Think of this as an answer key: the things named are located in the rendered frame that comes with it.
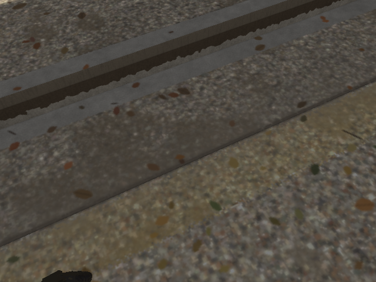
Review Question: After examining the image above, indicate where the left robot hand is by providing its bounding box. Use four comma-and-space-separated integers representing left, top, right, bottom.
41, 270, 92, 282

